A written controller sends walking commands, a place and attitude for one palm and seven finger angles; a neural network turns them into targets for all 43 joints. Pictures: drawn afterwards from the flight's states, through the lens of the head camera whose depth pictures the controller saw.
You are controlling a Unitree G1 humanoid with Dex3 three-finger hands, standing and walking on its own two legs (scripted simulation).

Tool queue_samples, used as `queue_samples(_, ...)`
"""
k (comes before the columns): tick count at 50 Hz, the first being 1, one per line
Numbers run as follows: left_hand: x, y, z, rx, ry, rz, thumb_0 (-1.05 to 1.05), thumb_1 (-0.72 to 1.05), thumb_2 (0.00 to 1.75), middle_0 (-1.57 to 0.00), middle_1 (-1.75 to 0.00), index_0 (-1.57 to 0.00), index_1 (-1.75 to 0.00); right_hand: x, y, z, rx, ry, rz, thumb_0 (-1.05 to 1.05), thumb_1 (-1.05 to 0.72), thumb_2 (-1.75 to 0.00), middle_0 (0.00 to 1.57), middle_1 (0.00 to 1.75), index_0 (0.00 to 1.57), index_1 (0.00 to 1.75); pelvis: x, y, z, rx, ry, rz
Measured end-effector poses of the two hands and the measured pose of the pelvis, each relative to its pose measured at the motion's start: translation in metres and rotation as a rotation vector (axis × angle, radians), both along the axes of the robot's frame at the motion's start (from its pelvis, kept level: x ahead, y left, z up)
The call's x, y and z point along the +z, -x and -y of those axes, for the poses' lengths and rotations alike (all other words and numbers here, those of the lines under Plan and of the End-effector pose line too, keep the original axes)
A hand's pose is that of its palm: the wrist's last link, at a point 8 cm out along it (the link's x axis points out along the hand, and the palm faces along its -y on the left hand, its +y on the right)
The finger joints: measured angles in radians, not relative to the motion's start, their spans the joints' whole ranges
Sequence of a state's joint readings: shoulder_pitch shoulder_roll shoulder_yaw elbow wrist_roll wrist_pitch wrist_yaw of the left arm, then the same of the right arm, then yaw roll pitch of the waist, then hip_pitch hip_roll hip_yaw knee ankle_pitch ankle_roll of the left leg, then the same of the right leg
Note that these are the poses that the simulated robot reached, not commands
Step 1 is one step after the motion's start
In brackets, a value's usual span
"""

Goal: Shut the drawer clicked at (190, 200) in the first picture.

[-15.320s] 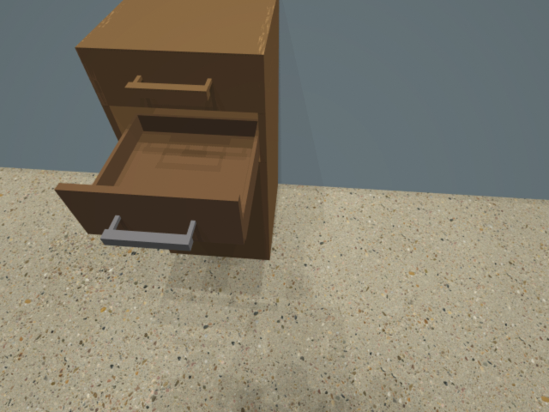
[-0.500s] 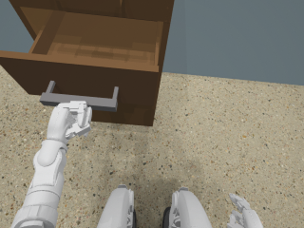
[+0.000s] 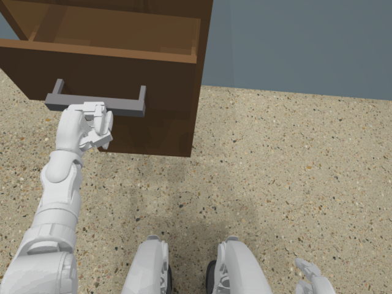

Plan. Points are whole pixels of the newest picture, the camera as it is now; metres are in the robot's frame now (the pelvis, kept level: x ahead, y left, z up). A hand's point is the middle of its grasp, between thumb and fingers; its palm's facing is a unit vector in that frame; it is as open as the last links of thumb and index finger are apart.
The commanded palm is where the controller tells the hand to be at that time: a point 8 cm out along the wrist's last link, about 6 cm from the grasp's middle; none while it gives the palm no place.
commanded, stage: push the drawer shut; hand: left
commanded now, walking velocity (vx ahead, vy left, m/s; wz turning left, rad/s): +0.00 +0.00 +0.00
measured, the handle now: (99, 96) +0.50 +0.21 +0.02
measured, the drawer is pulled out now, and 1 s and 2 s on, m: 0.12 0.00 0.00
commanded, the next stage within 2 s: pull the fist back off the drawer in 1.18 s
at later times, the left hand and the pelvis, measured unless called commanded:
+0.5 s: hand (109, 105) +0.48 +0.19 +0.02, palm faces -0.07 -1.00 -0.05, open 2.9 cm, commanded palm +0.49 +0.22 +0.03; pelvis -0.01 +0.00 -0.01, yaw -1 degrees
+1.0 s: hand (116, 81) +0.54 +0.18 +0.02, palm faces -0.05 -1.00 -0.05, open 3.1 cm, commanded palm +0.56 +0.20 +0.03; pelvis -0.01 +0.01 -0.02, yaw -3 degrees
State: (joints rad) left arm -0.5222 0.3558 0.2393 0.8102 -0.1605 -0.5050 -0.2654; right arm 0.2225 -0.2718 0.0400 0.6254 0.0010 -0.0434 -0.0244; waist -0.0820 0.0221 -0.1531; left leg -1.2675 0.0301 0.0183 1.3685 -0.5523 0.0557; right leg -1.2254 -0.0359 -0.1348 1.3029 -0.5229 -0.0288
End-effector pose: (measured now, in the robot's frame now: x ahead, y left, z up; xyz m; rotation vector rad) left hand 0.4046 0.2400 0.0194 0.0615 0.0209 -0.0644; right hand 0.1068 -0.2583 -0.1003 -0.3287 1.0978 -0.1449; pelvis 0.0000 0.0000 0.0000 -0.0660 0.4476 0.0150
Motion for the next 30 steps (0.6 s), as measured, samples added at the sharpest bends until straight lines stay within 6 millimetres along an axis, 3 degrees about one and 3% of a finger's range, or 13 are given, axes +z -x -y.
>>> queue_samples(13,-0.001,-0.034,-0.004,-0.007,0.007,0.006,-0.06,0.64,0.88,-1.40,-1.60,-1.40,-1.60,-0.005,0.036,0.010,-0.045,0.023,-0.091,0.00,-0.90,-0.90,0.20,0.30,0.20,0.30,-0.007,0.003,0.002,-0.009,0.007,-0.022)
queue_samples(30,0.001,-0.073,-0.003,0.001,0.014,0.004,-0.03,0.63,0.87,-1.40,-1.60,-1.40,-1.60,-0.010,0.073,0.006,-0.075,0.034,-0.183,0.00,-0.90,-0.90,0.20,0.30,0.20,0.30,-0.015,0.009,-0.003,-0.013,0.021,-0.056)
